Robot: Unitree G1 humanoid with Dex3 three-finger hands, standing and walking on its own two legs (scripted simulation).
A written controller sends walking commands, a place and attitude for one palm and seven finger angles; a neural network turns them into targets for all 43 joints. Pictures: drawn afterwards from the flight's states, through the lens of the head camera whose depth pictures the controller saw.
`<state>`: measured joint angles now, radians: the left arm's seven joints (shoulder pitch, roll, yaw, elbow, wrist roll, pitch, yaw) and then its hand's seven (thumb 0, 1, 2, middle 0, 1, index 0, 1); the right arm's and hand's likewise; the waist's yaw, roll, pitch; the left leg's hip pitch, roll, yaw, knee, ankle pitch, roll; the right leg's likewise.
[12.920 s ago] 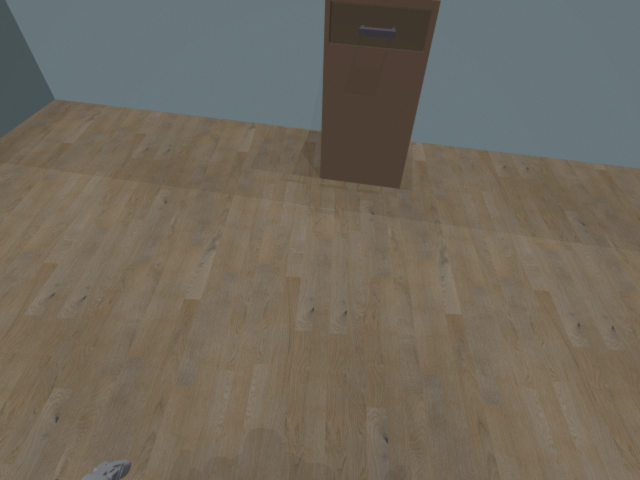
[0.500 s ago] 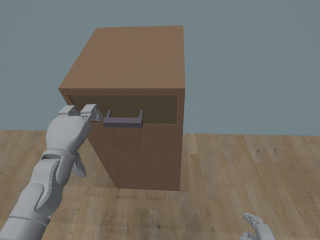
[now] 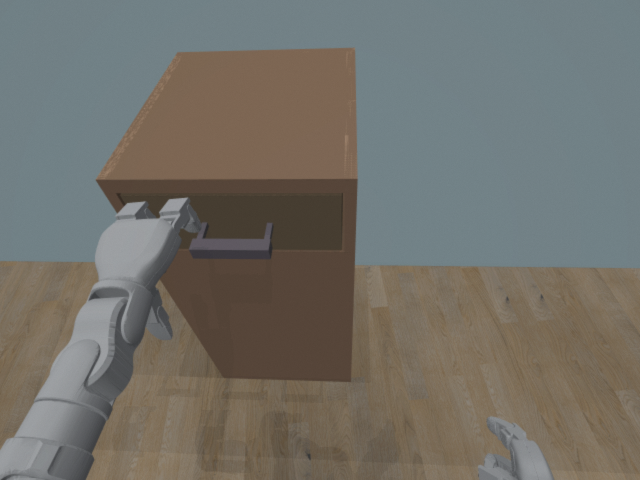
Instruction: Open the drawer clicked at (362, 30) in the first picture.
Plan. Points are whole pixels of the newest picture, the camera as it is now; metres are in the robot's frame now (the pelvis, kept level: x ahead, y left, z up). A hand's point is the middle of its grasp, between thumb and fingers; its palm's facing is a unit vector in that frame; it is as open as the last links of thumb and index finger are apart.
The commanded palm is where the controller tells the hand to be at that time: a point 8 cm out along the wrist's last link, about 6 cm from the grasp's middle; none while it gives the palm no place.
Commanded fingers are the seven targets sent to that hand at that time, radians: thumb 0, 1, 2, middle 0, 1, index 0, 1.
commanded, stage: move the hooked fingers above the handle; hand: left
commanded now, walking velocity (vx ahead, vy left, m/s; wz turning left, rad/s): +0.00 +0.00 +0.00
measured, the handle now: (234, 238) +0.48 +0.21 -0.02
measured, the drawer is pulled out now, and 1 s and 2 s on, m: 0.00 0.00 0.00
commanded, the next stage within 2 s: none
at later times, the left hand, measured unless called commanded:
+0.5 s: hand (185, 262) +0.36 +0.23 +0.06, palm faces +0.05 -0.09 -1.00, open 13.9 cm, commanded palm +0.34 +0.22 +0.12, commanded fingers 0.00 -0.50 0.30 -0.30 -1.20 -0.30 -1.20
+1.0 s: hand (221, 251) +0.40 +0.20 +0.04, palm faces -0.06 -0.05 -1.00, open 13.9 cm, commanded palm +0.39 +0.19 +0.10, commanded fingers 0.00 -0.50 0.30 -0.30 -1.20 -0.30 -1.20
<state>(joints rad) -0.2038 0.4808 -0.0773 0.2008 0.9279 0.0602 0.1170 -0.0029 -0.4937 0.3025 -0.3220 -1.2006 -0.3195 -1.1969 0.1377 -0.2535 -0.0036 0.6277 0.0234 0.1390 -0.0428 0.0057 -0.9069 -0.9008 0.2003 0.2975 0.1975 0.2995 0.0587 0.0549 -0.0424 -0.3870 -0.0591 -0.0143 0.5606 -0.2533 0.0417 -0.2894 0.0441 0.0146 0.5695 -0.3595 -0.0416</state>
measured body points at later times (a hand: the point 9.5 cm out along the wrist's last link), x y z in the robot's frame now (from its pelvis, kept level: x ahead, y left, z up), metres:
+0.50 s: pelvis +0.02 +0.00 -0.01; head +0.05 -0.03 +0.44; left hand +0.36 +0.23 +0.12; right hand +0.18 -0.24 -0.13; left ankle +0.02 +0.09 -0.73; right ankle -0.04 -0.10 -0.73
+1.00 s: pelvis +0.01 -0.01 -0.01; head +0.04 -0.03 +0.44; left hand +0.40 +0.20 +0.09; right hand +0.11 -0.27 -0.14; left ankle +0.02 +0.09 -0.73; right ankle -0.04 -0.10 -0.73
